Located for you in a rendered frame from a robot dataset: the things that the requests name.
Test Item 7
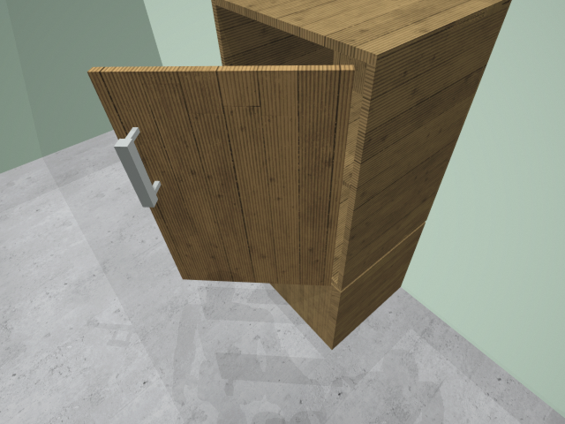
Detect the cupboard door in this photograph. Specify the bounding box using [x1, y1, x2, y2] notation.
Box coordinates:
[87, 65, 355, 286]

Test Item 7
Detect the handle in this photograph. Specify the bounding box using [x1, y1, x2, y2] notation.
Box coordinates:
[114, 127, 161, 208]

